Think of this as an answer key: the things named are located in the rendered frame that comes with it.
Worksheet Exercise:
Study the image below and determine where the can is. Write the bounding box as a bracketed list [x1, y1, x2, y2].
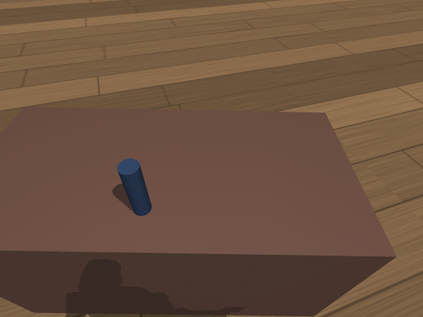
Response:
[117, 158, 151, 216]

